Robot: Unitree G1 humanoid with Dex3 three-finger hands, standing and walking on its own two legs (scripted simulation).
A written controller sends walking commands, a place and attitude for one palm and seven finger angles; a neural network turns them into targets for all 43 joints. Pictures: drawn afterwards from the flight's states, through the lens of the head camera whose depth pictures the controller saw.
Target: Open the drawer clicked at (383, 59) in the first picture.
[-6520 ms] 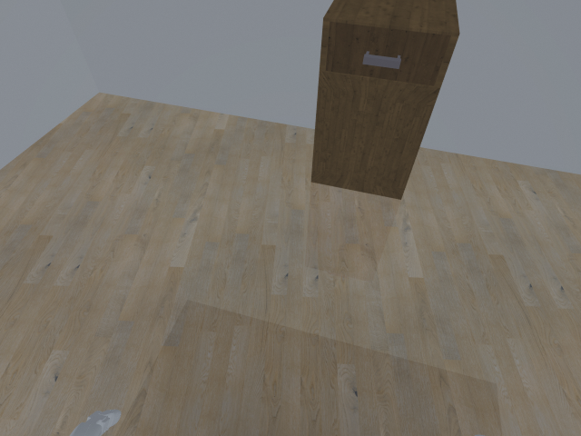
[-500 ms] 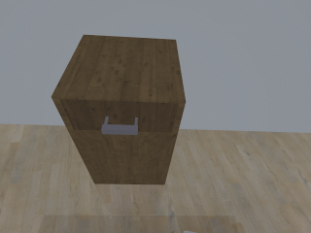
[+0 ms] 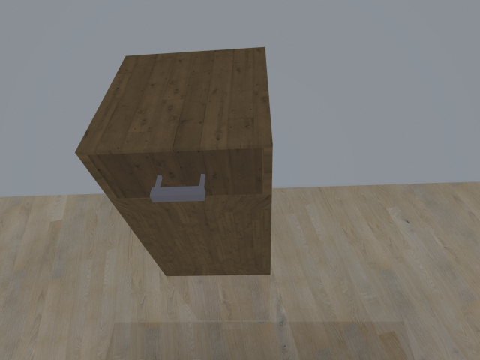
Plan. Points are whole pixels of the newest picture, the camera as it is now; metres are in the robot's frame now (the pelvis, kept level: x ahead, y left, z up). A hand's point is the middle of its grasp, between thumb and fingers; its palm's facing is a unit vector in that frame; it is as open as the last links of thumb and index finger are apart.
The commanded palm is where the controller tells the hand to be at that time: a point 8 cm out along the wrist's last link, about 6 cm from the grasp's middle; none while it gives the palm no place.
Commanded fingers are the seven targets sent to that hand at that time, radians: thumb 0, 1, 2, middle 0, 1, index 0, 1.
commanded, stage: come to a stop and stand still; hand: left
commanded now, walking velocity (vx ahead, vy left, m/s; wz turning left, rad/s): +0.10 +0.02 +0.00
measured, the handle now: (179, 186) +0.50 +0.20 -0.09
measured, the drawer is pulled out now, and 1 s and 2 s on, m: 0.00 0.00 0.00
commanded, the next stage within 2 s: look again from close up in 0.42 s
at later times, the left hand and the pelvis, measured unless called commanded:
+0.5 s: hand out of the picture -0.02 +0.21 -0.18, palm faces -0.01 -0.98 -0.18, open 7.4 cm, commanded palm none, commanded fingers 0.00 0.90 0.90 -0.20 -0.30 -0.20 -0.30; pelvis -0.01 +0.03 +0.00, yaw -2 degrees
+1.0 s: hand out of the picture +0.04 +0.18 -0.17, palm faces +0.02 -0.97 -0.25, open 7.3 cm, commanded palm none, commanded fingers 0.00 0.90 0.90 -0.20 -0.30 -0.20 -0.30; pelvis +0.01 +0.00 -0.01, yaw +0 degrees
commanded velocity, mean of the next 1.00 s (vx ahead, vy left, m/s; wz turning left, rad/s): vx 0.03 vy -0.05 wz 0.00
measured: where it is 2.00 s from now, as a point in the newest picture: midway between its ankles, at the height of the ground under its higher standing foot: outside the picture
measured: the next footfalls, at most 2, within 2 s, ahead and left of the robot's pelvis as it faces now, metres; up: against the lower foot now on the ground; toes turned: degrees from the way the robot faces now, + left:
left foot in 0.16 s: -0.02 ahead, +0.14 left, +0.00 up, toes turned -1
right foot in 0.54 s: +0.02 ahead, -0.09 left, +0.00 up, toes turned -4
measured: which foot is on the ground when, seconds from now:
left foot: up 0.00-0.14, down 0.16-1.00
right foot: down 0.00-0.18, up 0.20-0.52, down 0.54-1.00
